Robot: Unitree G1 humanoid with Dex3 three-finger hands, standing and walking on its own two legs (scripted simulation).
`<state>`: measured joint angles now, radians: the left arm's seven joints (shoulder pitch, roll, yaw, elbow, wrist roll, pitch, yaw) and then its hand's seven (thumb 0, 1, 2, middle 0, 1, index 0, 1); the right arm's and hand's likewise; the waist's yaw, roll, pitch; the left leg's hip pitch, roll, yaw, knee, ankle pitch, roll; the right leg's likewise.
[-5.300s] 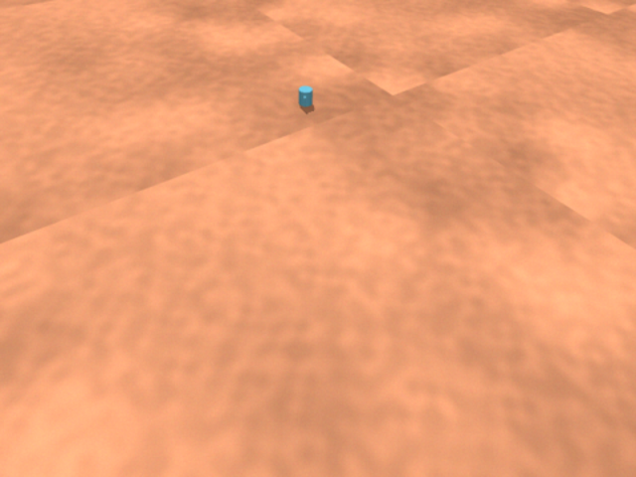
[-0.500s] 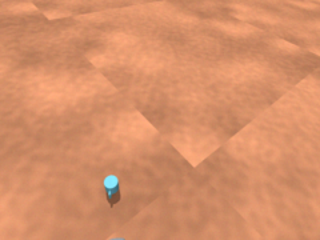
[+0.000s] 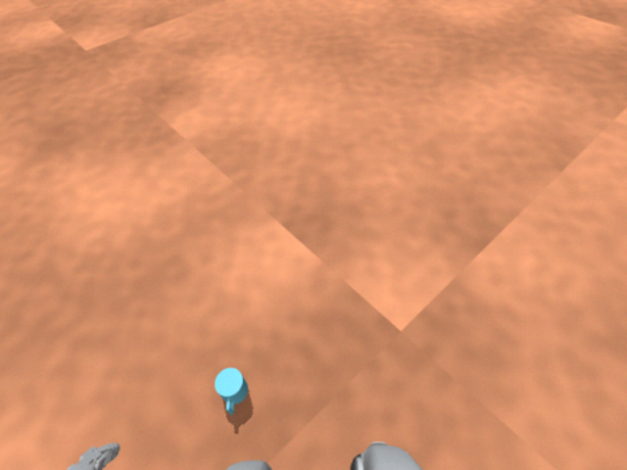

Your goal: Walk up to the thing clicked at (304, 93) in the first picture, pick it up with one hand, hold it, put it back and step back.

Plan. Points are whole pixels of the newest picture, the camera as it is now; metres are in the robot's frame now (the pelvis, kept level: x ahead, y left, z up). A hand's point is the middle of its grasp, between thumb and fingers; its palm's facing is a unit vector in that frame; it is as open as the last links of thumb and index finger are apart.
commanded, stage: walk up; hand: left
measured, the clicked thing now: (231, 392) +0.40 +0.28 -0.71
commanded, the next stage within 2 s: stand in 1.74 s
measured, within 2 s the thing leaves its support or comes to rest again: neither
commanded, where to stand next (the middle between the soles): +0.10 +0.00 m, yaw +1 degrees
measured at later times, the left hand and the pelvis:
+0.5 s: hand out of the picture +0.10 +0.27 -0.16, palm faces +0.01 -0.95 -0.31, open 7.4 cm; pelvis +0.04 +0.02 +0.01, yaw +1 degrees
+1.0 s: hand (131, 460) +0.15 +0.26 -0.13, palm faces +0.04 -0.94 -0.34, open 7.4 cm; pelvis +0.07 +0.01 +0.03, yaw +2 degrees
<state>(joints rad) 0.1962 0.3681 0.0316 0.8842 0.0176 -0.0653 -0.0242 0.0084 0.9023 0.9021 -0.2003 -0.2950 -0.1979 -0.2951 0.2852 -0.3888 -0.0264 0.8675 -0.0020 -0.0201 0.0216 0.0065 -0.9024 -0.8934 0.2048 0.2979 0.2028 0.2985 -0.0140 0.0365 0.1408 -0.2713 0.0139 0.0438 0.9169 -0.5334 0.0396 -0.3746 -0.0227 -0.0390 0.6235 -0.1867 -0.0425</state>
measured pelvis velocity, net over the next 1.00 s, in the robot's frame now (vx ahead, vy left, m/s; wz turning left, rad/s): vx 0.07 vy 0.01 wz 0.04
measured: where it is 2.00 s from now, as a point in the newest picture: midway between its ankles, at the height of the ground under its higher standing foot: outside the picture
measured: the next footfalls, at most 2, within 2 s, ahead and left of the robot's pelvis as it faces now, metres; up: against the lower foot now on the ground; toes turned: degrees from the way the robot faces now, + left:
left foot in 0.26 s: +0.12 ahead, +0.15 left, +0.00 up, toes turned +2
